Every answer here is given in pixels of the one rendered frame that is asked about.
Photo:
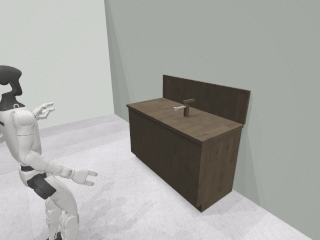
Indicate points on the right robot shin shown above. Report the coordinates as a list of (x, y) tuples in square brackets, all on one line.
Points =
[(71, 228)]

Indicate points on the right robot hand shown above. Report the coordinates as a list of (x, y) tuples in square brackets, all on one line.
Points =
[(80, 176)]

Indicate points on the robot right upper arm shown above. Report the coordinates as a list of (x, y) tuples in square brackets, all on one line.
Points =
[(24, 121)]

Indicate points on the tap lever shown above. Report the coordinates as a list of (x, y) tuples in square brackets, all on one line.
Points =
[(176, 108)]

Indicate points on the left robot hand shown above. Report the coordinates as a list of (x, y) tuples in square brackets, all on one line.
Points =
[(39, 114)]

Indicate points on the counter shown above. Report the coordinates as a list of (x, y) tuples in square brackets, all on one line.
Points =
[(193, 149)]

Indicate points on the robot head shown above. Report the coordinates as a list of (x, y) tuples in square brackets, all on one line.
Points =
[(10, 75)]

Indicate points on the robot right forearm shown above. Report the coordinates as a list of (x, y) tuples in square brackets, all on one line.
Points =
[(42, 164)]

